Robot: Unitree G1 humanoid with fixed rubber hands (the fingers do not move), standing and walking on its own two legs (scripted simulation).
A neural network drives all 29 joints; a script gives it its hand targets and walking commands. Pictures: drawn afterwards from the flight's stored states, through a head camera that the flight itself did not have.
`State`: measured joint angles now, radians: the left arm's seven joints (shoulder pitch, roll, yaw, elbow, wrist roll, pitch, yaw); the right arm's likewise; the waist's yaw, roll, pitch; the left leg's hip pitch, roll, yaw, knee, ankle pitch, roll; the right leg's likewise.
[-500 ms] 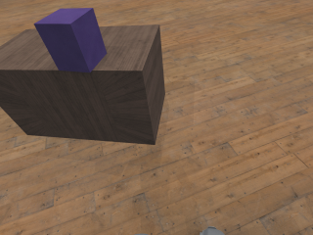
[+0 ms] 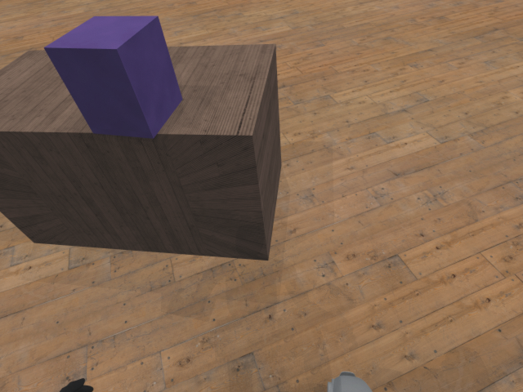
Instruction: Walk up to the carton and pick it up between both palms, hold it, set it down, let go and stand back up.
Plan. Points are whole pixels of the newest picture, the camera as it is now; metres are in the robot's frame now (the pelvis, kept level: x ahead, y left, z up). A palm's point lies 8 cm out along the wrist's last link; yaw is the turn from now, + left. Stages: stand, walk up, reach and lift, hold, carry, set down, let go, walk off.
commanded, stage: walk up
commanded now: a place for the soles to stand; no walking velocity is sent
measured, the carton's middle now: (123, 77) +0.90 +0.41 +0.08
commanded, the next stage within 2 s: none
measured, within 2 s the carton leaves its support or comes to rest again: neither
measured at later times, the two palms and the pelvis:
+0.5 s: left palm (20, 358) +0.21 +0.42 -0.05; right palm (424, 390) +0.17 -0.22 -0.11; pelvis +0.11 +0.09 +0.00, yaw +0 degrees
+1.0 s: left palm out of the picture +0.29 +0.52 -0.06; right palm (352, 327) +0.27 -0.13 -0.11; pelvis +0.20 +0.18 +0.00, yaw +0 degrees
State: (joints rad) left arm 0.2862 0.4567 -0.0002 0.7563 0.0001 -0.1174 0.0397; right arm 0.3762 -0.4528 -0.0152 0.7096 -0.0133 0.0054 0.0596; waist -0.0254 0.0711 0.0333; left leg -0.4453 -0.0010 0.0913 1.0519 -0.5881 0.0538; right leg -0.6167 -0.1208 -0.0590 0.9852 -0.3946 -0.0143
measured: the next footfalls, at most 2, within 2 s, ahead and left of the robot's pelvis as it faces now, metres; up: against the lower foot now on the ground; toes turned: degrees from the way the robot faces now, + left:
left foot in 0.26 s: +0.15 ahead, +0.18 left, +0.00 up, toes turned +4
right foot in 0.54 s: +0.25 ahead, -0.06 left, +0.00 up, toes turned -8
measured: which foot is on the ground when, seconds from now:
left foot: down 0.00-0.02, up 0.04-0.24, down 0.26-0.56, up 0.58-0.78, down 0.80-1.00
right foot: down 0.00-0.28, up 0.30-0.52, down 0.54-0.82, up 0.84-1.00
